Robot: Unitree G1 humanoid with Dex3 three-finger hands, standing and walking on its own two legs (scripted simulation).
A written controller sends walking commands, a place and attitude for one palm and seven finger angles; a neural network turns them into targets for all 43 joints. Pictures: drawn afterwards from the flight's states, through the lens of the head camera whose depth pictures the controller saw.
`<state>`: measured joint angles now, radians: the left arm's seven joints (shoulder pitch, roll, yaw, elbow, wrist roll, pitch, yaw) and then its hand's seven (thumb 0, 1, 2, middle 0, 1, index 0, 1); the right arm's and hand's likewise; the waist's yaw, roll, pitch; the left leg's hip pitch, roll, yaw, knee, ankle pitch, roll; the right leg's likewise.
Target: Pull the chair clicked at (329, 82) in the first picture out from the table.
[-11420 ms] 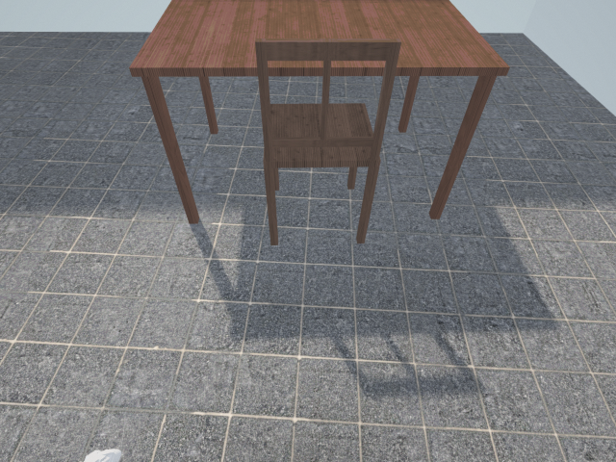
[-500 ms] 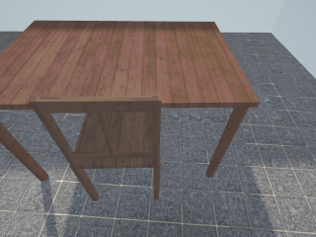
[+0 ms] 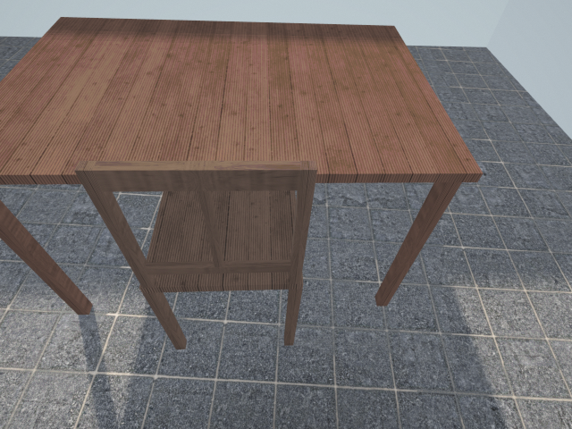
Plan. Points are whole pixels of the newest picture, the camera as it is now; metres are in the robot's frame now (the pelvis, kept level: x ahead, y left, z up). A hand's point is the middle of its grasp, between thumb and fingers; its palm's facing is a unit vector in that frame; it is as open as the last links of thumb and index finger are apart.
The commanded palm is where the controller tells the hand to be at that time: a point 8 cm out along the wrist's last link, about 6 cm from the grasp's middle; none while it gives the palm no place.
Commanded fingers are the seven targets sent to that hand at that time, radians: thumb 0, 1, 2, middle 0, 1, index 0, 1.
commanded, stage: look again from close up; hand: left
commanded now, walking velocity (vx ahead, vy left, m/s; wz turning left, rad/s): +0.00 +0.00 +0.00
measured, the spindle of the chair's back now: (212, 230) +0.49 +0.18 -0.10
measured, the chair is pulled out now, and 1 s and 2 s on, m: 0.00 0.00 0.00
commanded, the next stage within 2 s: shuffle to correct the standing spot in 0.28 s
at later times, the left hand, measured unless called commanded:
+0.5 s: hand out of the picture -0.02 +0.16 -0.17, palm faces +0.00 -0.98 -0.19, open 7.4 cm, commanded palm none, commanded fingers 0.00 0.90 0.90 -0.20 -0.30 -0.20 -0.30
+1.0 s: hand out of the picture +0.12 +0.14 -0.16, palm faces +0.11 -0.96 -0.24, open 7.3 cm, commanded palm none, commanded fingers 0.00 0.90 0.90 -0.20 -0.30 -0.20 -0.30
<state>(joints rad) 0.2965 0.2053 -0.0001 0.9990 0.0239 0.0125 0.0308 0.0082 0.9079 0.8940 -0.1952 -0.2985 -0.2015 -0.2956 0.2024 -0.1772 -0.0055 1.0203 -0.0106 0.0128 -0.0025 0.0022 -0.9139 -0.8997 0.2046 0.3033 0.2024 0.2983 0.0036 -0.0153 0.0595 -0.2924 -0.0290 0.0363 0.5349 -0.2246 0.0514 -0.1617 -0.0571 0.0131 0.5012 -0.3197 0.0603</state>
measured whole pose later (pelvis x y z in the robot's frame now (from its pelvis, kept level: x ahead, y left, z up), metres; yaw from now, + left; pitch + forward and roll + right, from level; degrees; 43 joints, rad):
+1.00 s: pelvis +0.07 -0.05 -0.01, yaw +6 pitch +1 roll +1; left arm 0.21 0.16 0.03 0.98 0.02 -0.04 0.02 0.01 0.92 0.89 -0.20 -0.30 -0.20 -0.30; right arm 0.33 -0.17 -0.02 1.10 -0.01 0.02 -0.03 0.00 -0.91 -0.90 0.20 0.30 0.20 0.30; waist -0.03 0.02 0.05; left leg -0.31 -0.01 -0.04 0.68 -0.44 -0.01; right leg -0.30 -0.03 -0.06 0.62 -0.32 -0.02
